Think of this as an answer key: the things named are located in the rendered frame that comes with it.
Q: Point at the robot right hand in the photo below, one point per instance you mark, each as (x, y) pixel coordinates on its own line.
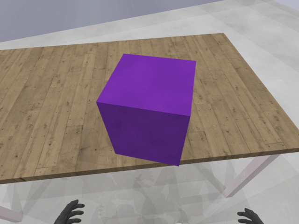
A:
(251, 215)

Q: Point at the carton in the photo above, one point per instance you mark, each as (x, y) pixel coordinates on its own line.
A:
(146, 107)

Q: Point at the table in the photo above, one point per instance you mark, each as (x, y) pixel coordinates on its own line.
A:
(51, 127)

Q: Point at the robot left hand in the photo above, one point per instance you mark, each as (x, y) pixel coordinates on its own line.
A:
(64, 216)

